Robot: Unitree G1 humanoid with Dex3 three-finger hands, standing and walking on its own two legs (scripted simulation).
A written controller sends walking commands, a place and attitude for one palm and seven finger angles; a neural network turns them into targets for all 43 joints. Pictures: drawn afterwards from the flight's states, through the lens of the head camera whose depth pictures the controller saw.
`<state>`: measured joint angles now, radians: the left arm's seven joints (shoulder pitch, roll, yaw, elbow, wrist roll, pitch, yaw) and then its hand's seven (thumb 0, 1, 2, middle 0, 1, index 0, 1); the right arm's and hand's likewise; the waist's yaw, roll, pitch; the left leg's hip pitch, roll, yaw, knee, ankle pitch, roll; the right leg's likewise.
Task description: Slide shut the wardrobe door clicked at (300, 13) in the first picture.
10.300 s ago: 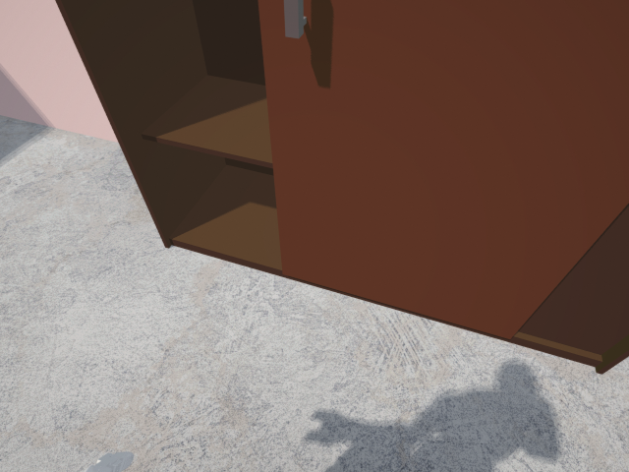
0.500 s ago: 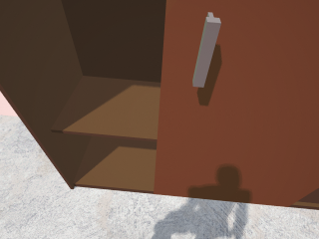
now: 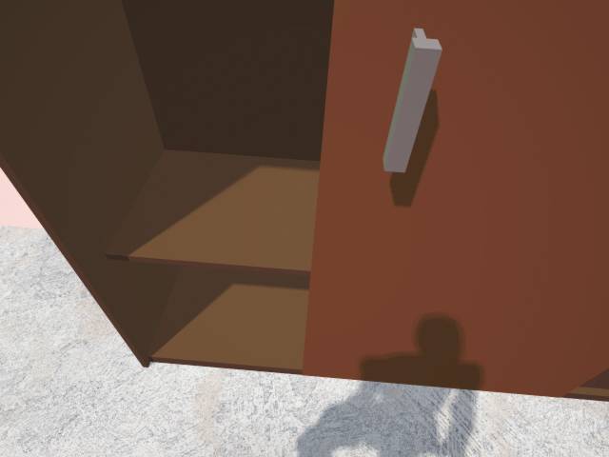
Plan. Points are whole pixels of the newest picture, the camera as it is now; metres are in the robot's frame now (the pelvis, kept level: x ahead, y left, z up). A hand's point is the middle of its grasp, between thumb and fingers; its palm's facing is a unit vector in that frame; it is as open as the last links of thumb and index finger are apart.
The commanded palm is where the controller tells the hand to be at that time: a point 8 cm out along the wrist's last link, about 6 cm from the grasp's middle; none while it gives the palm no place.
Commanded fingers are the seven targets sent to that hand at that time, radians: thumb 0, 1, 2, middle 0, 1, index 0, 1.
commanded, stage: look again from close up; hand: right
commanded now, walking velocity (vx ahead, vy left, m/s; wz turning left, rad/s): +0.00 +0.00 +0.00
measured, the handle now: (405, 102) +0.47 -0.08 +0.25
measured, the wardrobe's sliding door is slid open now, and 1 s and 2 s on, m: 0.52 0.52 0.52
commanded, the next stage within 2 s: raise the hand with hooked fingers in 0.76 s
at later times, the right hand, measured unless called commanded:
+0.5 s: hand out of the picture -0.01 -0.14 -0.17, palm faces +0.02 +0.98 -0.19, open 7.3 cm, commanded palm none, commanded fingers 0.00 -0.90 -0.90 0.20 0.30 0.20 0.30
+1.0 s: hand out of the picture +0.11 -0.19 -0.08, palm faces +0.25 +0.94 -0.23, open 7.3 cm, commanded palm +0.11 -0.21 -0.04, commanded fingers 0.00 -0.71 -0.82 0.21 0.42 0.21 0.42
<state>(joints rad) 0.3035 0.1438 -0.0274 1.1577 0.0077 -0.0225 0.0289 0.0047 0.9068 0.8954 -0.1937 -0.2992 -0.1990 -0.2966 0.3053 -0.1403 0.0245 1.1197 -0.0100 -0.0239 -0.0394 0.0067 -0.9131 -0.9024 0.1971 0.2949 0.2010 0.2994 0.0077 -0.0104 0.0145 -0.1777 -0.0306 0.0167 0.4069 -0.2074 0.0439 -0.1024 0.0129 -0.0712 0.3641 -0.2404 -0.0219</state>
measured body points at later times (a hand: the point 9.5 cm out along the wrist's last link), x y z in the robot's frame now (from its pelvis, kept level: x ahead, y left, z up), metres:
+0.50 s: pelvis +0.00 +0.02 +0.00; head +0.01 +0.02 +0.45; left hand -0.02 +0.23 -0.17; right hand -0.01 -0.20 -0.16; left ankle +0.01 +0.09 -0.74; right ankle -0.03 -0.10 -0.74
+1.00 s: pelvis +0.00 +0.01 -0.01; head +0.00 +0.03 +0.44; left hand +0.04 +0.25 -0.15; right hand +0.10 -0.24 -0.06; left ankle +0.01 +0.09 -0.74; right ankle -0.03 -0.10 -0.74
